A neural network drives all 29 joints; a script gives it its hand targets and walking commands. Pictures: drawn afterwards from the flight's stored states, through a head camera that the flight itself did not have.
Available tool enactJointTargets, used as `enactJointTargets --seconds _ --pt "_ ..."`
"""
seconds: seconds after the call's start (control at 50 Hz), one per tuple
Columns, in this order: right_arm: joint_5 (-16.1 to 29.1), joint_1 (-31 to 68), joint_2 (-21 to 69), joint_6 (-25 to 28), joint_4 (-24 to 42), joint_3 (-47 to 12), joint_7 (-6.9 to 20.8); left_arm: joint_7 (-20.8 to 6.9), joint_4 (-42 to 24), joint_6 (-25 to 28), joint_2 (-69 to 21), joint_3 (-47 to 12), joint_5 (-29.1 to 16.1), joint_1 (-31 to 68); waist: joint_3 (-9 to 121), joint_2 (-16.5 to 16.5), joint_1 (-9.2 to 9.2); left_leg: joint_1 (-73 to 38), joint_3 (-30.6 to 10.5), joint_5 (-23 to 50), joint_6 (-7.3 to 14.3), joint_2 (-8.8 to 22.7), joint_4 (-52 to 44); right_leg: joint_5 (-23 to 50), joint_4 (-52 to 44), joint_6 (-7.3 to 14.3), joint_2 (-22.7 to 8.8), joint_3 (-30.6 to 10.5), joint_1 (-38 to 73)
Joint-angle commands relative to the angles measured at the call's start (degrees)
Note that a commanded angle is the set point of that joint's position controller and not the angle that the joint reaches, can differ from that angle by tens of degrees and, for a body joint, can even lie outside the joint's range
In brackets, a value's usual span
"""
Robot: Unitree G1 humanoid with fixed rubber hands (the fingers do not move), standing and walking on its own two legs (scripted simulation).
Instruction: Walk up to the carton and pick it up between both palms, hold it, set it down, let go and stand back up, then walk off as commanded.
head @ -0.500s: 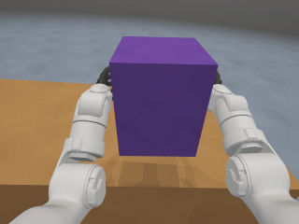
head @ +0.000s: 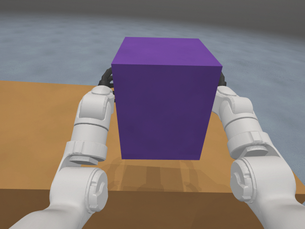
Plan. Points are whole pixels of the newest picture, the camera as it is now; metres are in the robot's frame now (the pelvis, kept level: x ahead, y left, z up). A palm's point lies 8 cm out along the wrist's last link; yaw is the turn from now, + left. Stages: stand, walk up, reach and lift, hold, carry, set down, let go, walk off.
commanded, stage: hold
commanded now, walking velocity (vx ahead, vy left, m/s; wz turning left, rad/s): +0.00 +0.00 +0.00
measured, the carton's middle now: (161, 96) +0.39 +0.00 +0.25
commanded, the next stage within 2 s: set down in 0.44 s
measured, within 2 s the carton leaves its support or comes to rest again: neither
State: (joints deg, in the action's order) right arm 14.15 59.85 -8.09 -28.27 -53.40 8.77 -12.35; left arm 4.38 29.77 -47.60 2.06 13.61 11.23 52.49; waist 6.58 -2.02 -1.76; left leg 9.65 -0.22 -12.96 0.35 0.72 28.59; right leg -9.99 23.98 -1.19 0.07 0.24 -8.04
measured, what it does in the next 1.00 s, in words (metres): stands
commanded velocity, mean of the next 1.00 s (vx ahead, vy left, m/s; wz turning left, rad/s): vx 0.00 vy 0.00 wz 0.00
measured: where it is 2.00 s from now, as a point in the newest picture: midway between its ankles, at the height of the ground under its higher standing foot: outside the picture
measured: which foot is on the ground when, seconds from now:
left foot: down 0.00-1.00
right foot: down 0.00-1.00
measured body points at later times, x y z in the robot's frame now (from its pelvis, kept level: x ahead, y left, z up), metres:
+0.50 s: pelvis +0.00 +0.00 +0.00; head -0.09 +0.03 +0.44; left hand +0.39 +0.15 +0.25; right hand +0.40 -0.14 +0.27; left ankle +0.03 +0.11 -0.74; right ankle +0.04 -0.13 -0.74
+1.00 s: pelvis +0.02 +0.00 +0.00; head -0.03 +0.02 +0.45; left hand +0.43 +0.15 +0.21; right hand +0.44 -0.14 +0.23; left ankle +0.03 +0.11 -0.74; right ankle +0.04 -0.13 -0.74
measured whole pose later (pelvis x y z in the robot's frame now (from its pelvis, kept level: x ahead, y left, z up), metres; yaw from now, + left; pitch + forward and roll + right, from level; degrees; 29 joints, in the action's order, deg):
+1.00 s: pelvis +0.02 +0.00 +0.00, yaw +0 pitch -5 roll -1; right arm 9.3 56.9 -4.4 -13.7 -53.7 8.8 -12.6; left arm -0.2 34.0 -30.3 2.0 18.9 15.4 50.2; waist 1.3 -2.0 -1.8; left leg 8.8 -0.3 -13.5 0.3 0.7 27.4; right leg -11.1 23.8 -1.1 0.1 0.2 -7.6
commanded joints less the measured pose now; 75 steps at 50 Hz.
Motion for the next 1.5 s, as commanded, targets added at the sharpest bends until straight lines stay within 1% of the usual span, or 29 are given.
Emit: enactJointTargets --seconds 0.0,0.02,0.12,0.16,0.2,0.22,0.24,0.32,0.34,0.42,0.44,0.48,0.54,0.6,0.64,0.68,0.78,0.82,0.92,0.96,0.98,1.08,1.12,1.24,1.28,1.32,1.38,1.44,1.48 --pt "12.18 56.75 41.53 -0.22 24.03 -18.70 8.23 -8.34 -11.58 7.37 -37.05 -17.70 -9.94 55.03 22.76 5.48 -0.32 -2.44 -2.10 8.51 -2.41 -1.82 -10.04 2.92 -7.67 0.54 5.38 -0.55 7.73" --pt "12.15 57.49 41.64 -0.03 25.81 -19.06 8.19 -8.35 -12.01 7.38 -37.50 -18.31 -10.47 55.12 23.97 5.29 -0.50 -2.30 -2.15 8.63 -2.35 -1.94 -9.96 3.21 -7.56 0.47 5.36 -0.50 8.13" --pt "11.92 56.06 41.57 -0.42 23.23 -18.10 8.15 -8.20 -12.35 7.40 -37.78 -18.56 -10.28 55.68 22.93 6.22 -1.38 -2.18 -2.47 7.91 -2.79 -1.48 -10.23 3.15 -7.51 0.68 5.41 -0.44 7.80" --pt "12.26 56.19 41.53 -0.29 23.38 -18.46 8.20 -8.15 -12.18 7.19 -37.97 -18.26 -10.06 54.85 22.75 6.68 -1.05 -2.65 -2.37 8.92 -2.67 -1.65 -9.81 3.61 -7.46 0.60 5.31 -0.53 7.42" --pt "11.30 55.78 40.53 -0.69 22.03 -17.58 8.22 -8.69 -10.21 6.96 -36.96 -17.14 -9.40 54.42 20.73 5.41 -1.31 -1.47 -2.14 6.30 -2.26 -1.66 -10.62 1.85 -8.06 0.68 5.08 -0.76 7.64" --pt "11.06 56.88 40.57 -0.24 22.51 -17.12 8.26 -8.70 -10.31 7.16 -37.31 -17.63 -9.33 55.55 20.81 6.26 -1.39 -0.74 -2.08 4.76 -2.37 -1.73 -10.89 0.72 -7.97 0.64 5.03 -0.56 7.41" --pt "11.25 57.56 41.22 -0.15 23.30 -17.75 8.30 -8.50 -10.17 7.16 -37.32 -17.40 -9.35 54.62 21.34 5.17 -0.73 -1.11 -2.26 5.91 -2.30 -1.65 -10.83 1.32 -7.89 0.52 5.09 -0.59 7.39" --pt "12.03 56.26 41.28 -0.06 24.12 -18.05 8.25 -8.33 -12.29 7.32 -38.21 -18.74 -10.02 54.54 23.05 6.49 -1.34 -1.89 -2.45 9.24 -2.64 -1.49 -10.23 4.41 -7.17 0.58 5.50 -0.29 8.59" --pt "11.62 55.72 41.09 -0.25 22.50 -17.64 8.36 -8.36 -12.10 7.51 -37.76 -18.48 -10.29 55.77 21.87 6.94 -1.59 -1.63 -2.52 7.27 -2.56 -1.61 -10.50 2.53 -7.44 0.69 5.18 -0.48 7.54" --pt "11.19 57.03 40.53 -0.10 21.83 -17.13 8.50 -8.75 -8.85 7.12 -36.77 -16.21 -8.58 54.68 19.85 5.86 -0.56 0.09 -2.21 4.58 -2.04 -1.76 -11.14 0.77 -7.89 0.60 5.12 -0.64 7.67" --pt "13.49 58.71 41.97 0.94 23.53 -19.60 7.50 -9.24 -13.68 7.06 -36.11 -18.22 -9.30 54.37 23.62 3.63 0.32 -2.77 -0.47 6.11 -0.75 -3.29 -10.65 2.91 -8.25 0.22 4.59 0.16 10.02" --pt "12.77 60.41 41.78 1.25 23.36 -19.19 7.30 -9.06 -13.06 7.79 -35.60 -17.00 -8.98 55.15 22.58 3.65 0.25 -2.60 -0.32 6.54 -0.92 -3.47 -10.58 2.66 -8.26 0.25 4.60 0.79 8.75" --pt "9.43 60.41 41.70 3.65 19.70 -15.78 7.76 -9.83 -11.26 9.81 -35.42 -15.88 -8.51 58.01 20.91 5.23 -0.73 -1.68 -0.63 3.06 -1.61 -3.09 -11.40 -0.66 -8.29 0.90 4.32 1.44 6.47" --pt "5.56 58.33 41.15 7.27 15.40 -12.50 8.54 -10.66 -7.41 12.42 -34.86 -13.62 -5.97 56.75 20.19 5.85 0.06 -2.84 -0.30 0.98 -1.88 -2.54 -12.57 -2.72 -8.61 1.00 4.06 1.90 6.48" --pt "1.62 52.70 40.15 9.72 11.02 -10.06 9.06 -11.76 -0.99 14.06 -32.97 -9.08 -2.66 52.11 15.40 5.08 -0.19 -2.11 -0.08 -2.77 -1.69 -1.99 -14.42 -5.67 -9.07 0.92 4.26 2.97 6.38" --pt "-1.74 47.70 39.26 11.58 7.35 -8.22 9.39 -12.92 1.18 16.06 -31.55 -7.86 -0.82 49.30 13.04 3.73 -0.99 -2.34 0.19 -3.45 -1.04 -2.12 -15.50 -5.62 -9.46 0.48 3.96 3.05 8.10" --pt "-6.02 43.86 37.64 15.93 6.63 -5.32 9.37 -14.71 1.82 18.37 -30.22 -7.35 0.56 47.33 12.38 3.75 -3.09 -4.40 0.81 -2.03 -1.05 -1.72 -15.79 -3.95 -9.49 0.05 3.66 3.54 10.22" --pt "-5.96 43.73 37.33 17.66 9.97 -6.36 9.25 -14.66 -0.04 19.31 -30.56 -8.83 -0.04 47.03 16.35 3.71 -2.70 -6.75 0.96 1.15 -1.33 -1.74 -14.96 -1.43 -8.87 0.02 3.74 3.78 11.21" --pt "-5.18 43.67 39.12 20.73 17.66 -10.97 7.93 -13.35 -5.33 21.99 -33.20 -15.05 -3.77 45.45 24.18 2.85 -4.28 -15.16 1.17 16.97 -2.73 -2.25 -9.40 8.36 -8.36 -0.16 4.10 4.46 11.64" --pt "-3.23 43.03 40.93 21.89 22.15 -15.90 7.18 -12.28 -9.79 23.27 -34.77 -19.60 -5.69 44.22 29.12 2.64 -4.15 -17.94 0.71 25.93 -3.33 -2.65 -6.55 15.71 -7.33 -0.55 4.24 4.43 13.62" --pt "-2.31 43.15 40.78 22.37 24.18 -16.50 6.88 -11.65 -11.04 23.58 -36.48 -22.61 -7.16 43.74 30.31 3.75 -4.99 -19.88 0.26 29.04 -4.20 -2.30 -5.61 17.34 -7.04 -0.26 4.68 4.44 12.96" --pt "0.98 42.48 43.62 21.90 30.40 -22.89 6.12 -10.06 -18.13 25.07 -37.95 -27.16 -9.92 43.83 32.71 3.00 -4.75 -18.61 0.10 34.98 -4.69 -3.41 -3.53 27.64 -5.65 -1.07 4.59 3.10 17.24" --pt "1.11 42.16 43.64 21.25 28.79 -22.31 6.44 -9.75 -18.39 25.25 -38.13 -27.08 -10.04 45.84 31.88 4.60 -4.99 -18.46 -0.06 33.49 -5.23 -3.22 -3.76 25.64 -5.65 -1.07 4.48 3.17 15.53" --pt "-1.84 41.57 42.87 20.73 23.66 -18.03 6.81 -10.26 -13.00 25.74 -37.81 -24.88 -9.13 46.35 27.40 4.04 -6.11 -16.78 0.17 26.44 -5.03 -3.20 -5.67 19.86 -7.43 -0.97 3.92 3.04 13.14" --pt "-3.86 39.33 42.68 20.25 18.12 -15.09 7.38 -10.72 -8.21 25.87 -36.74 -21.70 -7.51 45.30 22.80 3.35 -5.48 -15.23 0.60 20.95 -4.29 -3.15 -7.63 15.02 -8.28 -0.91 3.47 2.91 11.90" --pt "-6.49 40.29 41.34 20.18 15.32 -11.19 7.89 -11.39 -3.86 25.86 -35.85 -18.99 -6.15 45.89 18.30 2.77 -6.05 -13.01 0.85 14.42 -3.72 -3.03 -9.59 8.92 -9.20 -0.67 3.10 3.07 10.20" --pt "-9.17 38.80 40.53 20.37 10.93 -7.73 8.51 -12.20 0.74 26.57 -34.92 -16.70 -4.95 45.58 15.62 2.49 -5.85 -11.65 1.55 9.69 -3.26 -2.85 -11.50 4.82 -9.76 -0.76 2.85 2.93 9.37" --pt "-10.76 37.71 40.47 20.97 9.33 -6.13 9.13 -12.67 2.99 27.65 -34.21 -13.95 -3.78 45.21 15.02 2.75 -4.92 -10.90 1.92 8.39 -3.19 -2.80 -12.09 3.46 -9.52 -0.90 2.74 3.10 9.90" --pt "-11.43 38.88 40.74 21.90 11.67 -6.45 9.19 -12.85 2.83 28.60 -34.25 -14.16 -3.93 44.90 18.24 2.55 -4.97 -12.15 2.12 10.45 -3.26 -2.61 -11.80 5.71 -9.18 -1.09 2.90 3.35 10.84"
